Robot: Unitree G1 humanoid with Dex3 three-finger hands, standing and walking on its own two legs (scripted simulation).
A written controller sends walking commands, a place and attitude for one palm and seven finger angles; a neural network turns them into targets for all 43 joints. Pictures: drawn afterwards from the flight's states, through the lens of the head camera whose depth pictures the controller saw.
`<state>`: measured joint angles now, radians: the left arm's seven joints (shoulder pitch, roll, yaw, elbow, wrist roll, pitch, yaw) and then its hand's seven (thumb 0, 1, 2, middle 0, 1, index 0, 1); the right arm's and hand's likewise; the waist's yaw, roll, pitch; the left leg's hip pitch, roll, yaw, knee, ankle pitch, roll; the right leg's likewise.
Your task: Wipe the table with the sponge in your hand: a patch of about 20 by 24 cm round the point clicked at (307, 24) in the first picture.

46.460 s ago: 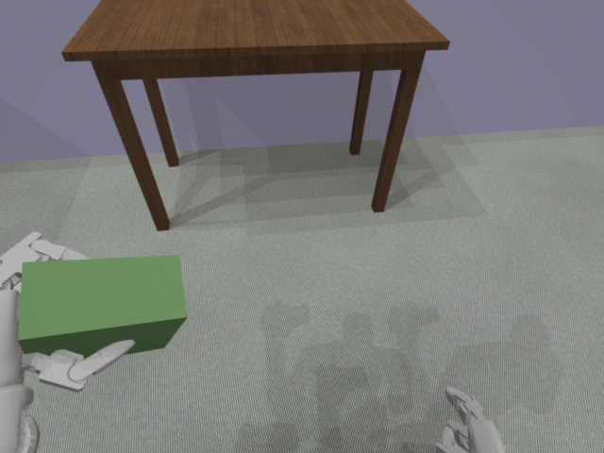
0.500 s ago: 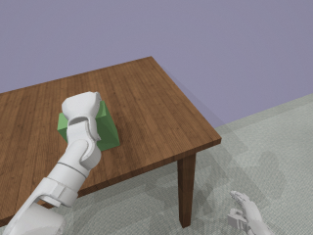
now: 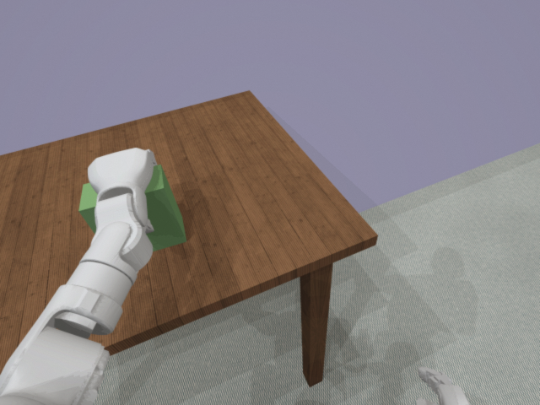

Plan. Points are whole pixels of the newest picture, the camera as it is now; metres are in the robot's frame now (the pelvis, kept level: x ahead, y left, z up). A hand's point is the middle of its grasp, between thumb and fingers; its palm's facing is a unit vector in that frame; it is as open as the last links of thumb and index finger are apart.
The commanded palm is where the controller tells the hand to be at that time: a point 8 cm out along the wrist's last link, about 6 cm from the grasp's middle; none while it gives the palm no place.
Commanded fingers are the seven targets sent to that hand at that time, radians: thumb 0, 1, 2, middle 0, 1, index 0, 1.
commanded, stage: wipe forward along the third lane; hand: left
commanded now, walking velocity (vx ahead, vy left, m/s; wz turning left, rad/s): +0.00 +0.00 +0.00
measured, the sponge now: (142, 223) +0.38 +0.25 +0.09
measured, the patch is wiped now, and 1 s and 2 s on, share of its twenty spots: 0.90 1.00 1.00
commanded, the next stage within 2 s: wipe back along the third lane in 0.84 s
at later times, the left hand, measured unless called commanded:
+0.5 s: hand (125, 178) +0.43 +0.28 +0.14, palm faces -0.03 -0.01 -1.00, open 10.1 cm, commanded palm +0.42 +0.28 +0.17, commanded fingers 0.00 0.10 1.30 -1.20 -1.60 -1.20 -1.60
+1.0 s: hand (125, 163) +0.48 +0.30 +0.14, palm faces -0.07 +0.00 -1.00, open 10.1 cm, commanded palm +0.46 +0.28 +0.17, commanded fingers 0.00 0.10 1.30 -1.20 -1.60 -1.20 -1.60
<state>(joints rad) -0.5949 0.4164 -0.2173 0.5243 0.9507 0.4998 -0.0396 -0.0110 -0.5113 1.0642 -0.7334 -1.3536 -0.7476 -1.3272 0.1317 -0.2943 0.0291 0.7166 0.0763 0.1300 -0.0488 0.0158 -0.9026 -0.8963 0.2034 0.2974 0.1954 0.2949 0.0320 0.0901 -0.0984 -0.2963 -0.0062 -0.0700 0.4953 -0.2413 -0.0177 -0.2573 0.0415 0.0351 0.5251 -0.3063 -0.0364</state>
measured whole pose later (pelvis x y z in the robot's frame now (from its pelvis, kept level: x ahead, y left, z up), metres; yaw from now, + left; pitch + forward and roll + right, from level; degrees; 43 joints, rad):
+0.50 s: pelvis +0.00 +0.02 +0.00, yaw +0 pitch +6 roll +0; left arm -0.81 0.48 -0.15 0.85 0.98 0.35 -0.01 0.00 -0.51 1.07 -0.73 -1.35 -0.75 -1.33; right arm 0.21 -0.29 0.02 0.73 0.07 0.15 -0.05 0.01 -0.90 -0.90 0.20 0.30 0.20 0.30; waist -0.01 0.06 -0.11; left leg -0.37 -0.01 -0.06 0.51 -0.25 0.00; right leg -0.31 0.03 0.04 0.50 -0.29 -0.01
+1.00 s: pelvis +0.01 +0.03 +0.00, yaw +0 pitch +10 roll -1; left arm -1.00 0.53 -0.13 1.09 1.02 0.30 0.02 0.00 -0.51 1.07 -0.74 -1.35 -0.75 -1.33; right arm 0.24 -0.27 0.01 0.76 0.06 0.14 -0.03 0.01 -0.90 -0.90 0.21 0.30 0.20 0.30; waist -0.06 0.06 -0.11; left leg -0.45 -0.02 -0.06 0.53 -0.25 0.01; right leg -0.38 0.03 0.04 0.49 -0.28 0.00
